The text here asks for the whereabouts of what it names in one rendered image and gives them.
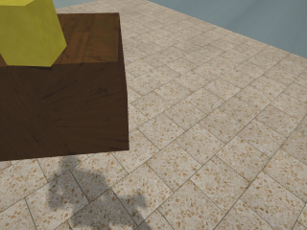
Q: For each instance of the carton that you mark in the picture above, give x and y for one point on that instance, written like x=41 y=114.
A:
x=30 y=33

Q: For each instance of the pedestal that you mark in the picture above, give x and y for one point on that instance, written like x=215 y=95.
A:
x=79 y=105

